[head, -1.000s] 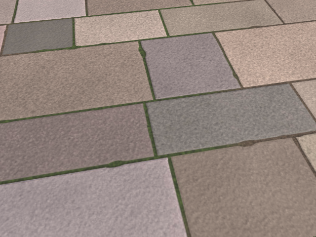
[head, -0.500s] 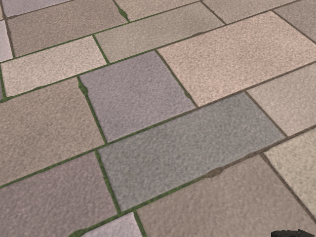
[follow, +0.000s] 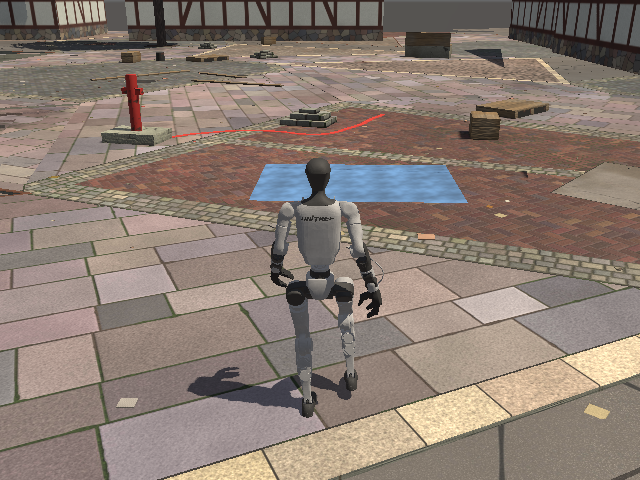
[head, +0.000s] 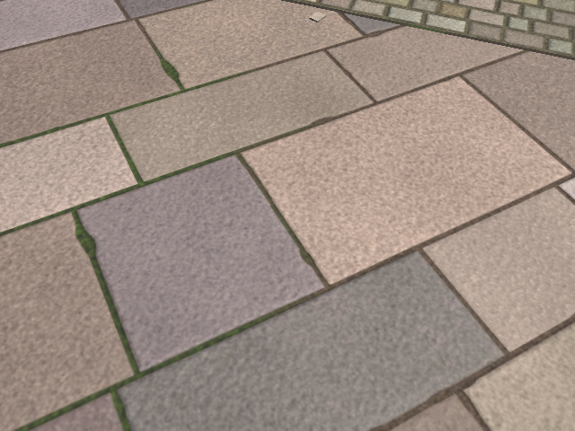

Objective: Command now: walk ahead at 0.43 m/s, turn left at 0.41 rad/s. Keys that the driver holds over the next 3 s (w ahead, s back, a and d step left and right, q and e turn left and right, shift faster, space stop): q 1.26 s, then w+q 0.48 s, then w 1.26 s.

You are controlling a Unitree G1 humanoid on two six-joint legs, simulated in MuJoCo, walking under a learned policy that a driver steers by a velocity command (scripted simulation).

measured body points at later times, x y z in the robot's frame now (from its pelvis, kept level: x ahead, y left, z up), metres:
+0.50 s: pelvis +0.14 -0.03 -0.01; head +0.17 -0.03 +0.44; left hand +0.17 +0.25 -0.12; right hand +0.35 -0.26 -0.12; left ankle +0.12 +0.09 -0.69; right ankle +0.23 -0.12 -0.75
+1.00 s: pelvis +0.13 -0.01 -0.01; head +0.15 +0.02 +0.44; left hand +0.09 +0.29 -0.12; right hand +0.39 -0.18 -0.11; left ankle +0.11 +0.07 -0.75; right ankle +0.22 -0.11 -0.71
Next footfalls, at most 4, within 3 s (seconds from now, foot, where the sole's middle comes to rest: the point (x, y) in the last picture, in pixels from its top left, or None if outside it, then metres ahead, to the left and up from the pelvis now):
0.18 right None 0.27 -0.11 -0.78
0.62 left None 0.15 0.09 -0.78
1.10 right None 0.24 -0.07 -0.78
1.60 left None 0.09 0.11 -0.78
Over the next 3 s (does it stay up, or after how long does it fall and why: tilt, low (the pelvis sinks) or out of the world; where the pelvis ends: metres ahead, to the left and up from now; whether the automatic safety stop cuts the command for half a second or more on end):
stays up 0.40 0.74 0.00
